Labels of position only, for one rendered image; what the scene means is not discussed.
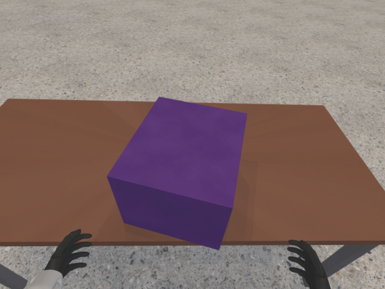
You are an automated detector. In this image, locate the table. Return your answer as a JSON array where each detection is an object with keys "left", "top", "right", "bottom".
[{"left": 0, "top": 99, "right": 385, "bottom": 289}]

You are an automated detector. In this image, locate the robot left forearm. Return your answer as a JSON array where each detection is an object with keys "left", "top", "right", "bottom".
[{"left": 24, "top": 270, "right": 63, "bottom": 289}]

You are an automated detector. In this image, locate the carton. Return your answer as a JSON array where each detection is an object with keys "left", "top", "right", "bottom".
[{"left": 107, "top": 97, "right": 247, "bottom": 250}]

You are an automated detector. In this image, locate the left robot hand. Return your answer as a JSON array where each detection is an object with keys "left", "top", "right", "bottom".
[{"left": 44, "top": 229, "right": 92, "bottom": 278}]

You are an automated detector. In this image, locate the right robot hand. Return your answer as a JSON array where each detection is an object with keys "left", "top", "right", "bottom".
[{"left": 287, "top": 240, "right": 331, "bottom": 289}]

